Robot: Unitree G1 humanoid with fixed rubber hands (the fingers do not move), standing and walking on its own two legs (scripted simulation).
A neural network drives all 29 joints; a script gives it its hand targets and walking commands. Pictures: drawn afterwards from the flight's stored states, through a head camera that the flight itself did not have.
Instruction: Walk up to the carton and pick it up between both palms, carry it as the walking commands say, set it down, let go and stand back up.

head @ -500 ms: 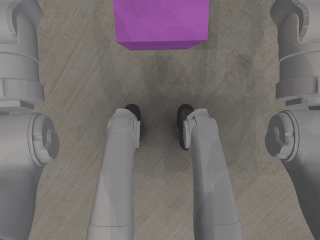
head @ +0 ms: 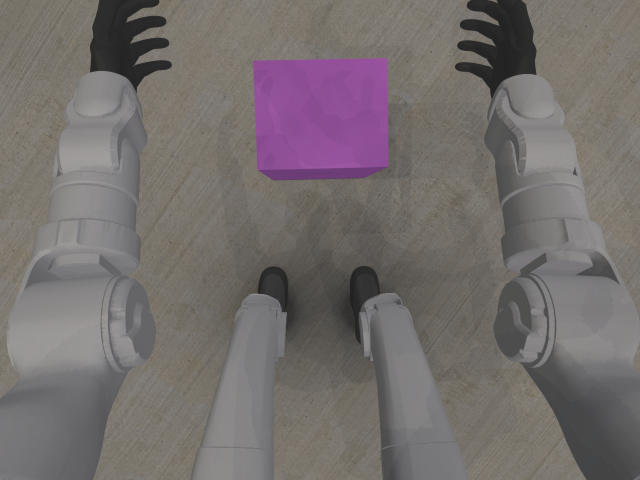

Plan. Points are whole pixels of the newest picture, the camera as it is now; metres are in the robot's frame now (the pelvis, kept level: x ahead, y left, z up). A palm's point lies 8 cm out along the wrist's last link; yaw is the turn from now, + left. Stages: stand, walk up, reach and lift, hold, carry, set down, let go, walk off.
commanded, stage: let go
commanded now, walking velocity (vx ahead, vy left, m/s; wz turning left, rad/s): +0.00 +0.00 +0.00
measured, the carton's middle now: (319, 130) +0.53 +0.00 -0.53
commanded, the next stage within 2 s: stand in 1.24 s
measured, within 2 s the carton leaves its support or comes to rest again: neither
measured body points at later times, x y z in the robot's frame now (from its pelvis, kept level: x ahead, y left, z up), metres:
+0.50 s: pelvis +0.07 +0.00 +0.07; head +0.20 -0.01 +0.51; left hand +0.36 +0.22 -0.01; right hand +0.37 -0.23 -0.01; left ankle +0.08 +0.12 -0.64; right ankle +0.08 -0.13 -0.64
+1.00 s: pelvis +0.11 +0.00 +0.10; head +0.13 +0.00 +0.55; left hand +0.28 +0.23 +0.02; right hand +0.29 -0.23 +0.02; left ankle +0.08 +0.12 -0.64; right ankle +0.08 -0.13 -0.64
